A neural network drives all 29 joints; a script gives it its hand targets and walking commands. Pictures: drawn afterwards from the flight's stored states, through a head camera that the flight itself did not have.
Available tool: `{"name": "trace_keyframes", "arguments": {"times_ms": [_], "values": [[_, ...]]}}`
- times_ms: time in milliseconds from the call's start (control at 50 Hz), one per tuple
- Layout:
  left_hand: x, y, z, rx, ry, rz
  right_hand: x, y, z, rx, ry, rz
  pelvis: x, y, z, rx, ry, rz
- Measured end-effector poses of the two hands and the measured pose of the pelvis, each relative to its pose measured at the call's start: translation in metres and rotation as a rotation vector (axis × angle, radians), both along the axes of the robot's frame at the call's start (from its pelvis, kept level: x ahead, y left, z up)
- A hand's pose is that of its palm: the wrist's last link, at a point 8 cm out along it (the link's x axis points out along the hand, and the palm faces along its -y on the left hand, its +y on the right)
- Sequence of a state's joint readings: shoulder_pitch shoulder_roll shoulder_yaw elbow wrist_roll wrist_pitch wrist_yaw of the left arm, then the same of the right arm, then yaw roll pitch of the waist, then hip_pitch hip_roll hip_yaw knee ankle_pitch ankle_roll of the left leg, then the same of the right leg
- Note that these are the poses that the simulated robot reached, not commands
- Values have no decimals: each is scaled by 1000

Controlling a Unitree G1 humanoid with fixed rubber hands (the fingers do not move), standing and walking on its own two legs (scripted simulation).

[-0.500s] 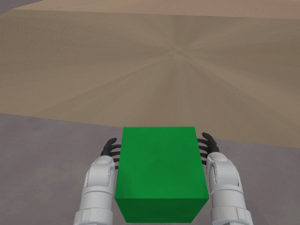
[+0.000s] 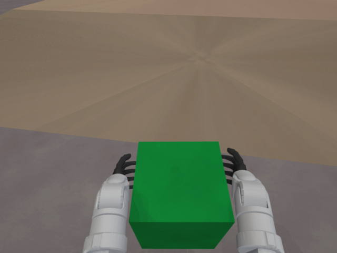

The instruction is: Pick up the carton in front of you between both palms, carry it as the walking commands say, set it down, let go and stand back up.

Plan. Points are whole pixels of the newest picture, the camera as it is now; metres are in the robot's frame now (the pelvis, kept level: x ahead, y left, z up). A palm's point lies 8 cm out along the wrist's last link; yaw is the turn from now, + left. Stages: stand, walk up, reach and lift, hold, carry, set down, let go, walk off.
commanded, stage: hold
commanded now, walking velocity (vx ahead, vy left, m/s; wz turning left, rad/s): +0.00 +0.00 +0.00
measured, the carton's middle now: (178, 197) +0.29 +0.00 -0.03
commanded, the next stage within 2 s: carry in 0.58 s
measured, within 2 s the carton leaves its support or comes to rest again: neither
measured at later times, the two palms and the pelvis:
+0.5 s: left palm (119, 182) +0.28 +0.15 +0.05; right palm (239, 177) +0.29 -0.15 +0.06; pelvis +0.00 +0.00 +0.00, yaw +0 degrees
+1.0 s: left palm (123, 146) +0.36 +0.14 +0.09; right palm (236, 142) +0.37 -0.16 +0.10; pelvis +0.10 -0.01 -0.01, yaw +0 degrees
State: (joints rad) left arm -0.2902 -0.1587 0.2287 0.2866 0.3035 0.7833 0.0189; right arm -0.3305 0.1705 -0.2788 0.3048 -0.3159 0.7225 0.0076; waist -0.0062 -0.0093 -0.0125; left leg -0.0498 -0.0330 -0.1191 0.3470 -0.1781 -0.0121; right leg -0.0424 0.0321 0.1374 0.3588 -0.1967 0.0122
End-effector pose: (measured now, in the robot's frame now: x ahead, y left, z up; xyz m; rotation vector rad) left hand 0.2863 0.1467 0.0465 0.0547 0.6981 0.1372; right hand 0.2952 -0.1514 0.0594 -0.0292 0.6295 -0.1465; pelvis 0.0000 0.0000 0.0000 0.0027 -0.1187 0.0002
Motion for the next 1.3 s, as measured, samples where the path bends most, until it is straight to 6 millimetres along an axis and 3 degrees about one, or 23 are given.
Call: {"name": "trace_keyframes", "arguments": {"times_ms": [580,740,840,960,1040,1100,1200,1300], "values": [[-2,0,-1,3,2,-1,-1,0,-1,-6,2,6,0,-1,-1,0,8,-3],[14,-10,9,-2,-48,11,12,-10,4,20,-46,-7,12,-9,-7,3,120,-28],[35,-22,28,-19,-88,22,31,-22,20,49,-86,-22,37,-21,-6,5,170,11],[63,-10,47,-47,-97,62,66,-11,41,68,-92,-6,82,-15,2,38,215,16],[86,2,42,-74,-108,81,91,1,38,64,-101,-2,120,-6,-12,41,211,-12],[105,-2,39,-80,-42,68,103,-3,30,81,-34,-32,149,-4,-8,26,217,-33],[156,-20,39,-92,11,20,134,-22,29,102,16,-103,201,-11,-1,0,220,-34],[219,-42,37,-95,-20,7,194,-44,27,115,-15,-120,264,-30,-8,-3,207,-31]]}}
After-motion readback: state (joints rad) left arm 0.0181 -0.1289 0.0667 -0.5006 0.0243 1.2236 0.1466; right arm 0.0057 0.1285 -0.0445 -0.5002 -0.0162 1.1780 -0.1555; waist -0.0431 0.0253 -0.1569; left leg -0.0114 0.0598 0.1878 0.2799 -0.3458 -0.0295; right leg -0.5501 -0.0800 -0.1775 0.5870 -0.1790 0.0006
